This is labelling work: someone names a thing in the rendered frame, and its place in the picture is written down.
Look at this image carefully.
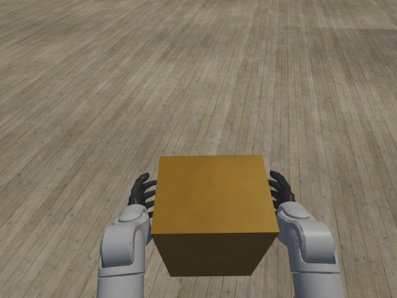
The carton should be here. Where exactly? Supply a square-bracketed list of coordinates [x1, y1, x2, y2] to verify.
[151, 155, 280, 277]

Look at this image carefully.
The robot right forearm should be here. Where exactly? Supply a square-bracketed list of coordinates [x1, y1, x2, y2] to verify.
[276, 202, 346, 298]

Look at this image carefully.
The robot left hand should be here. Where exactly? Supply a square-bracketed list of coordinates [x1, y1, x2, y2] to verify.
[128, 173, 157, 218]

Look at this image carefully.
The robot left forearm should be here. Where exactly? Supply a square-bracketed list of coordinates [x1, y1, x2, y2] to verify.
[96, 204, 152, 298]

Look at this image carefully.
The robot right hand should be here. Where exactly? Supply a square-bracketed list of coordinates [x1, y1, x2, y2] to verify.
[268, 171, 295, 215]

